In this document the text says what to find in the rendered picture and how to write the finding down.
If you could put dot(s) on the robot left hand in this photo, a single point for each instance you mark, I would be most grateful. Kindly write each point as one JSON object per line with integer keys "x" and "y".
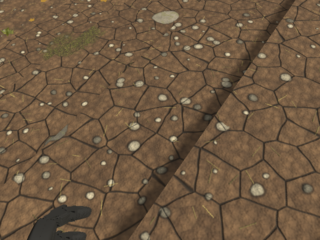
{"x": 45, "y": 228}

